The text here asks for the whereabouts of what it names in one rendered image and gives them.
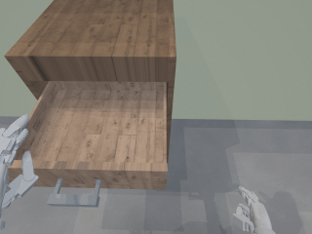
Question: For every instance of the drawer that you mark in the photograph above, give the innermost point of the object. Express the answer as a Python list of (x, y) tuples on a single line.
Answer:
[(82, 131)]

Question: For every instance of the left robot hand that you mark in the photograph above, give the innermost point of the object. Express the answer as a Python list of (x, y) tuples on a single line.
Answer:
[(10, 140)]

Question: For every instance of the right robot hand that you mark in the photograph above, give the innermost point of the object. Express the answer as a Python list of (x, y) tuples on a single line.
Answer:
[(248, 219)]

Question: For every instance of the handle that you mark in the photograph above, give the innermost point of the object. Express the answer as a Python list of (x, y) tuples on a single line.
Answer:
[(74, 200)]

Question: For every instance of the cabinet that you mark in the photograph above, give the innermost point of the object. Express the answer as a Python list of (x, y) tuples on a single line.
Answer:
[(100, 41)]

